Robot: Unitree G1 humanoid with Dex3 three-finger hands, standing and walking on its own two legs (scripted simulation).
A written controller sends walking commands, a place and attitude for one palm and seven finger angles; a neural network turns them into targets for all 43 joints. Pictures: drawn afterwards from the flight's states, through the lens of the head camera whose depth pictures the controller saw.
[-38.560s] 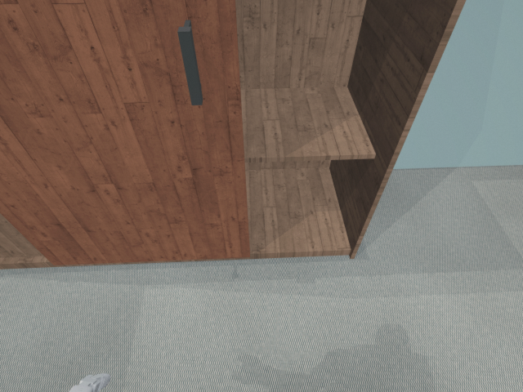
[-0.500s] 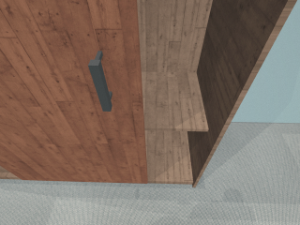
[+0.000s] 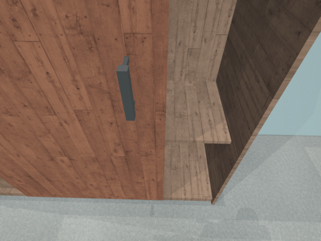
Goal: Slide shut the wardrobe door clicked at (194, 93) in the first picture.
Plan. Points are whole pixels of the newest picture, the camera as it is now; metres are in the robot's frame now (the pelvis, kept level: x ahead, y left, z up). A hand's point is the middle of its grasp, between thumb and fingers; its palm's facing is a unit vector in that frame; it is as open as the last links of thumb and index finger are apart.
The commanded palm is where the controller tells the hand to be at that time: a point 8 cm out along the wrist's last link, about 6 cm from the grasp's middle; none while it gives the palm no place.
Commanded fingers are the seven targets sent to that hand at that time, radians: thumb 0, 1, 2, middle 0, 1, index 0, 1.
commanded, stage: come to a stop and stand still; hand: left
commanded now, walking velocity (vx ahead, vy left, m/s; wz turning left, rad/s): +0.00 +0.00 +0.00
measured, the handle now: (128, 90) +0.43 +0.12 +0.16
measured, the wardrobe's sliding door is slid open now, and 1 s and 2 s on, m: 0.29 0.29 0.29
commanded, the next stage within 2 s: look again from close up in 0.86 s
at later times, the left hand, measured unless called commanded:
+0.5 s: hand out of the picture +0.00 +0.16 -0.16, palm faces +0.00 -0.97 -0.25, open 7.4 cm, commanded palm none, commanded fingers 0.00 0.90 0.90 -0.20 -0.30 -0.20 -0.30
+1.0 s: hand out of the picture -0.01 +0.14 -0.16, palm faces +0.01 -0.97 -0.24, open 7.4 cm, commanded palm none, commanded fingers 0.00 0.90 0.90 -0.20 -0.30 -0.20 -0.30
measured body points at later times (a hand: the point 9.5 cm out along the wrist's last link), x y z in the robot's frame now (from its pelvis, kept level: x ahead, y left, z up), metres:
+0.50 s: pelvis -0.01 -0.03 +0.01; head -0.01 -0.04 +0.46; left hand +0.00 +0.21 -0.14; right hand +0.01 -0.27 -0.15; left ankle +0.00 +0.08 -0.73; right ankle -0.01 -0.18 -0.73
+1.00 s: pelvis -0.02 -0.04 +0.01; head -0.01 -0.05 +0.46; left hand -0.01 +0.19 -0.14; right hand -0.02 -0.27 -0.15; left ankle +0.00 +0.08 -0.73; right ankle -0.01 -0.18 -0.73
